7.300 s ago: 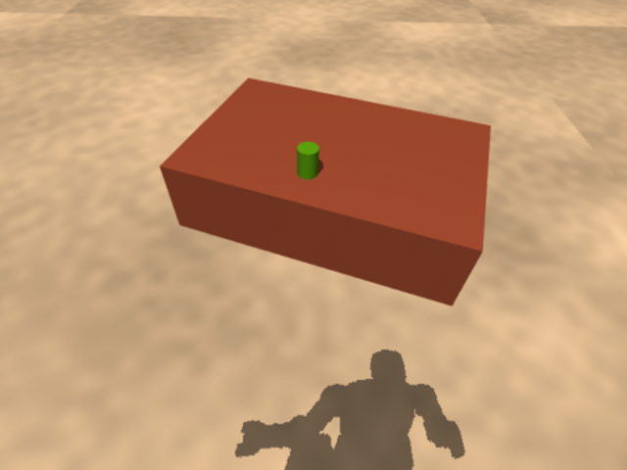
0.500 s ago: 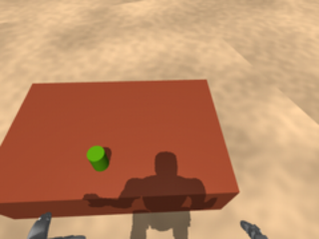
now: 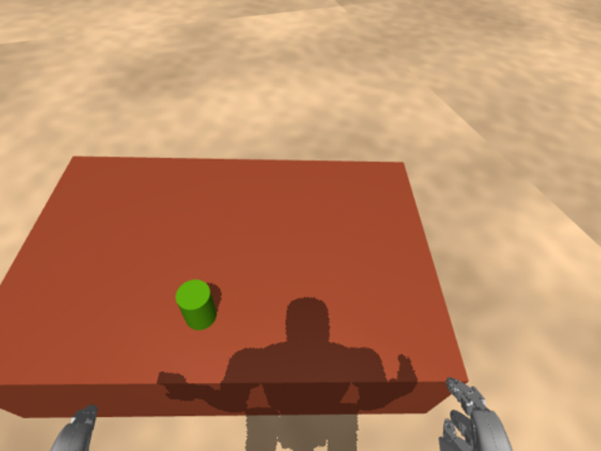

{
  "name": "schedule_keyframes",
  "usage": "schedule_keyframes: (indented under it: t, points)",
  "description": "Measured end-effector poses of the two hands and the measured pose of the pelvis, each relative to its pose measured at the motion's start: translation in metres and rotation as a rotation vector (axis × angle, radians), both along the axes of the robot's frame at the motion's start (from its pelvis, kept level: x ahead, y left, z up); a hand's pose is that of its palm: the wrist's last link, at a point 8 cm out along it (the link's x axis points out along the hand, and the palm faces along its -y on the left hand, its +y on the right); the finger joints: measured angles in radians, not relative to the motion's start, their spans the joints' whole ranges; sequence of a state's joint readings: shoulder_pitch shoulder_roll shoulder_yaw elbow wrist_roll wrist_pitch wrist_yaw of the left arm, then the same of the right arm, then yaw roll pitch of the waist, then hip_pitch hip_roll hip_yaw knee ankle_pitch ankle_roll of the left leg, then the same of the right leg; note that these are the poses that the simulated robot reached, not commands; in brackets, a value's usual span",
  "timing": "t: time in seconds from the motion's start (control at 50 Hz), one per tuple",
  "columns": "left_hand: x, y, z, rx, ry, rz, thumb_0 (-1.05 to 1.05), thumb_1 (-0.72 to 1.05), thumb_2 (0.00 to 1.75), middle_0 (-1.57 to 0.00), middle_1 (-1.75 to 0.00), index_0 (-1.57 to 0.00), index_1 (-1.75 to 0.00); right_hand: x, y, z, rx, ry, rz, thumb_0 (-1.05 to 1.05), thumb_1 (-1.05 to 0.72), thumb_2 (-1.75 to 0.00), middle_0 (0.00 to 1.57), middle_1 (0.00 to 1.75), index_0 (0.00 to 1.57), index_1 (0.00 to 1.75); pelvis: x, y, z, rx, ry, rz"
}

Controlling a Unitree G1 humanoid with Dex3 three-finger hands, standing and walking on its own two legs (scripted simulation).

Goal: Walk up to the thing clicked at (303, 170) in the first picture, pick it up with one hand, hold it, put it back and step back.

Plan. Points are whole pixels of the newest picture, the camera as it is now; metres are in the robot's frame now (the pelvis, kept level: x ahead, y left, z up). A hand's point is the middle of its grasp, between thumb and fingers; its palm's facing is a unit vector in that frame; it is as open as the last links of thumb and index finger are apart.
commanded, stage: go down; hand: left
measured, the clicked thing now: (197, 305) +0.50 +0.23 -0.36
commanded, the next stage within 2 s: none
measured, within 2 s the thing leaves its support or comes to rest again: neither
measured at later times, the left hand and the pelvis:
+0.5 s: hand out of the picture +0.15 +0.27 -0.10, palm faces +0.14 -0.92 -0.36, open 17.1 cm; pelvis -0.02 -0.01 -0.03, yaw +1 degrees
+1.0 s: hand (49, 352) +0.28 +0.36 -0.07, palm faces +0.21 -0.96 -0.17, open 17.6 cm; pelvis -0.04 +0.00 -0.05, yaw -1 degrees
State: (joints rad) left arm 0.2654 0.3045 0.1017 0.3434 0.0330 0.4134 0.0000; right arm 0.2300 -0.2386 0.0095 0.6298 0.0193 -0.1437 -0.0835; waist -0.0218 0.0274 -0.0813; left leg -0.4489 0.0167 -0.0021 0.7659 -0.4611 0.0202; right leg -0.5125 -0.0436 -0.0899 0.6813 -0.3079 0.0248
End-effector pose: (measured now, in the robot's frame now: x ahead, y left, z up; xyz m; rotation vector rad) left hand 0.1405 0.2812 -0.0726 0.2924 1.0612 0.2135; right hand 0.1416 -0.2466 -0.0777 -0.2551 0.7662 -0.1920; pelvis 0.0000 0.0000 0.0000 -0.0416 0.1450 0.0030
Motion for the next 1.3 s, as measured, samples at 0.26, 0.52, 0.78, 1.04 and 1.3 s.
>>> schedule_keyframes:
  t: [0.26,0.52,0.78,1.04,1.3]
  points:
    - [-0.010,0.003,0.002,0.008,-0.021,0.013,-0.01,-0.47,0.06,-0.08,-0.04,-0.06,-0.04,-0.003,0.002,-0.007,-0.008,-0.040,0.007,0.02,-0.84,-0.88,0.21,0.30,0.21,0.30,-0.006,-0.002,-0.012,-0.007,0.025,0.011]
    - [-0.006,0.032,0.005,0.037,-0.123,0.090,-0.01,-0.46,0.08,-0.08,-0.05,-0.06,-0.06,-0.010,-0.010,-0.015,-0.060,-0.083,0.013,0.02,-0.85,-0.89,0.21,0.30,0.21,0.30,-0.021,-0.013,-0.026,-0.009,0.045,0.025]
    - [0.079,0.096,0.027,-0.037,-0.376,0.081,-0.01,-0.51,0.05,-0.09,-0.05,-0.08,-0.05,-0.059,-0.031,-0.027,-0.129,0.028,-0.011,0.02,-0.86,-0.89,0.21,0.30,0.21,0.30,-0.035,-0.013,-0.034,-0.012,0.085,0.014]
    - [0.120,0.125,0.023,-0.105,-0.546,0.040,-0.01,-0.56,0.02,-0.09,-0.02,-0.07,-0.02,-0.129,-0.032,-0.053,-0.148,0.274,-0.029,0.02,-0.88,-0.89,0.21,0.30,0.21,0.30,-0.046,-0.003,-0.050,-0.006,0.157,-0.016]
    - [0.153,0.150,0.026,-0.118,-0.680,0.042,-0.01,-0.47,0.04,-0.07,0.00,-0.05,-0.01,-0.140,-0.029,-0.064,-0.187,0.356,0.010,0.01,-0.87,-0.90,0.21,0.30,0.21,0.30,-0.054,0.001,-0.064,-0.020,0.221,-0.016]
